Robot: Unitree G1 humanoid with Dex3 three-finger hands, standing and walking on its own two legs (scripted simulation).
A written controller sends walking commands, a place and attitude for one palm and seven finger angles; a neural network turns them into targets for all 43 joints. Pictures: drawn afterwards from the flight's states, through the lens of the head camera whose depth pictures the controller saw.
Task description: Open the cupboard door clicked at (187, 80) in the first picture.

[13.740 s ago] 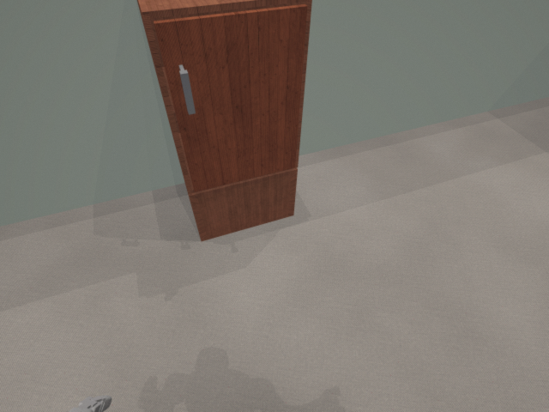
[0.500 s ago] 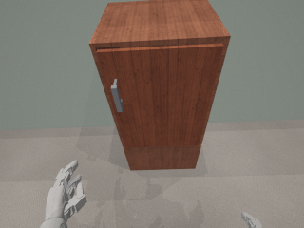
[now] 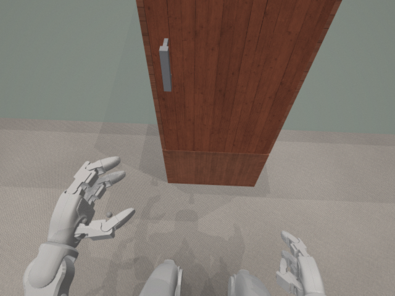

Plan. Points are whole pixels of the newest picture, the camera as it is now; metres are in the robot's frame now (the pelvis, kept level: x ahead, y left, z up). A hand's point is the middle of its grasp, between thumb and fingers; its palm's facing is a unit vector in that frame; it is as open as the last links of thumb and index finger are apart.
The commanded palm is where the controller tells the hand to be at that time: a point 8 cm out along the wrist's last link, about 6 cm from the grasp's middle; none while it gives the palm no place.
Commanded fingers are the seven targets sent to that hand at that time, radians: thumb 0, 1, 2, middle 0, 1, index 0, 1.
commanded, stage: raise the hand with hooked fingers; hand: left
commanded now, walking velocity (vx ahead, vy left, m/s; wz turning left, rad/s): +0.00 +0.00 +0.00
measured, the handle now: (166, 65) +0.64 +0.14 +0.09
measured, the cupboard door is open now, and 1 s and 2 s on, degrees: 0 0 0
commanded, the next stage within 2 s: move the hooked fingers beside the handle in 1.40 s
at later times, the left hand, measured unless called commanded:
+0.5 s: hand (72, 188) +0.28 +0.25 +0.08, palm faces +0.05 -1.00 -0.04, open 13.1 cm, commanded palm +0.26 +0.31 +0.08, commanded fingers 0.00 -0.50 0.30 -0.30 -1.20 -0.30 -1.20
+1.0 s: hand (59, 155) +0.33 +0.29 +0.10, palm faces +0.06 -1.00 -0.04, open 13.9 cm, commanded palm +0.30 +0.33 +0.10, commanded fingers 0.00 -0.50 0.30 -0.30 -1.20 -0.30 -1.20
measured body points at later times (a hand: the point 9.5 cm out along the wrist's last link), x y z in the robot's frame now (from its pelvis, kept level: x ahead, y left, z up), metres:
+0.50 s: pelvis +0.02 +0.03 +0.03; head +0.08 +0.05 +0.47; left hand +0.27 +0.31 +0.08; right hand +0.20 -0.22 -0.04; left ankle +0.05 +0.11 -0.64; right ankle +0.04 -0.10 -0.64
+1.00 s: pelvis +0.04 +0.01 +0.04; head +0.10 +0.02 +0.48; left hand +0.33 +0.34 +0.10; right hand +0.18 -0.24 -0.05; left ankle +0.05 +0.11 -0.64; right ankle +0.04 -0.10 -0.64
